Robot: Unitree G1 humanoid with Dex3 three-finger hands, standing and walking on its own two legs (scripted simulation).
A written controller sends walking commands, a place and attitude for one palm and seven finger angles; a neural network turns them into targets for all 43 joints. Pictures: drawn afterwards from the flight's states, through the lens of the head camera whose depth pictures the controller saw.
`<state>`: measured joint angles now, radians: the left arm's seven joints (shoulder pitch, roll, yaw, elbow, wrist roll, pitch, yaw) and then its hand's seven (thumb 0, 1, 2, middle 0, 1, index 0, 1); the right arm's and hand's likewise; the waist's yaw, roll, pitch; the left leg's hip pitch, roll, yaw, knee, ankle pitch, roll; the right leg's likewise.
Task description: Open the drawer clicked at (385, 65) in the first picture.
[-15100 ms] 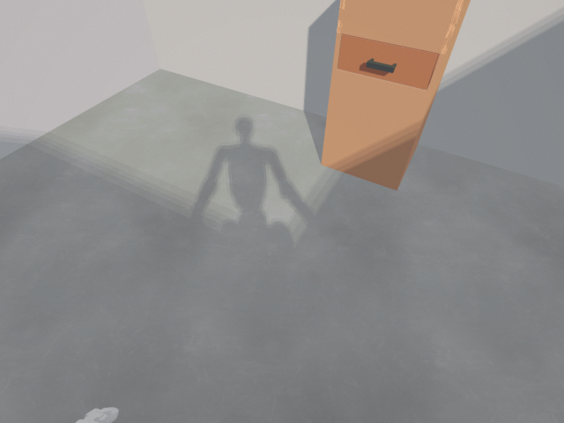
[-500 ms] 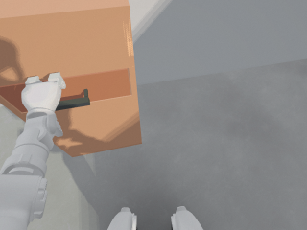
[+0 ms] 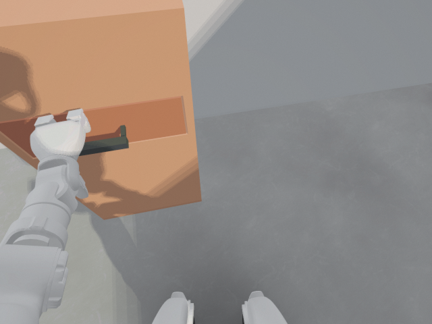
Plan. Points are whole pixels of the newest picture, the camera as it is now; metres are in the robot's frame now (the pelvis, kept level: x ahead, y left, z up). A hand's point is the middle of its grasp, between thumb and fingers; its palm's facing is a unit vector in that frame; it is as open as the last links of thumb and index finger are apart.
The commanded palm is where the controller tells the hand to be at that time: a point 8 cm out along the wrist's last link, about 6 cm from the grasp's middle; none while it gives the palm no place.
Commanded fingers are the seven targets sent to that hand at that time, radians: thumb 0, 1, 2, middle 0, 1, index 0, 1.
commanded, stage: lower the fingers behind the handle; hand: left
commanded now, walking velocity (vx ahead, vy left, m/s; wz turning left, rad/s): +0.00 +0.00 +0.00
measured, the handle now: (102, 139) +0.51 +0.26 -0.07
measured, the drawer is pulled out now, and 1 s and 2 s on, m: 0.00 0.00 0.00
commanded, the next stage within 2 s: lift the fingers back up to retry in 1.56 s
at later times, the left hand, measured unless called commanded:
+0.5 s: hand (87, 159) +0.45 +0.27 -0.05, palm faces -0.09 -0.03 -1.00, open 13.8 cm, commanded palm +0.44 +0.25 +0.00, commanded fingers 0.00 -0.50 0.30 -0.30 -1.20 -0.30 -1.20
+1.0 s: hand (98, 158) +0.46 +0.25 -0.06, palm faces -0.03 +0.00 -1.00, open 13.8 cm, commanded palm +0.44 +0.25 -0.03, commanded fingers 0.00 -0.50 0.30 -0.30 -1.20 -0.30 -1.20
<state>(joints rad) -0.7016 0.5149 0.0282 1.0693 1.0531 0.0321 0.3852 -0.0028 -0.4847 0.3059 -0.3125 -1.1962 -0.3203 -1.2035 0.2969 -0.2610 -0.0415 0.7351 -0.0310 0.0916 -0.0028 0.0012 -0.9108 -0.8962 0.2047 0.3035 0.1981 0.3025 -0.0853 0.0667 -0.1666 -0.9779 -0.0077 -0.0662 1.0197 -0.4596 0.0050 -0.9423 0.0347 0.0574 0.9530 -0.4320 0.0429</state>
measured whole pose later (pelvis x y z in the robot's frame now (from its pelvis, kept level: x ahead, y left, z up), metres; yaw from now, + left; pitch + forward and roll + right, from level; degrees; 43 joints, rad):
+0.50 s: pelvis -0.01 -0.01 -0.02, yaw +0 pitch +27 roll -3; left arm -0.72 0.51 0.04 1.07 1.08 -0.01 0.42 0.00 -0.49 0.31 -0.32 -1.20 -0.31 -1.20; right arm 0.28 -0.25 -0.03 0.76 -0.05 0.07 0.00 0.00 -0.91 -0.90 0.21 0.30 0.20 0.30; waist -0.10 0.06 -0.19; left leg -1.10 -0.01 -0.08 1.12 -0.49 -0.01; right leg -1.06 0.04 0.04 1.06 -0.47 0.04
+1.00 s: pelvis -0.02 -0.01 -0.05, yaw -1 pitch +29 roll -2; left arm -0.78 0.52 0.05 1.09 1.09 -0.01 0.48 0.00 -0.49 0.31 -0.29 -1.28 -0.32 -1.20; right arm 0.26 -0.27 -0.01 0.74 -0.04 0.06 0.01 0.00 -0.91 -0.90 0.21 0.30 0.20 0.30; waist -0.11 0.07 -0.19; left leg -1.23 -0.01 -0.06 1.24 -0.52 0.00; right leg -1.20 0.05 0.06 1.19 -0.49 0.04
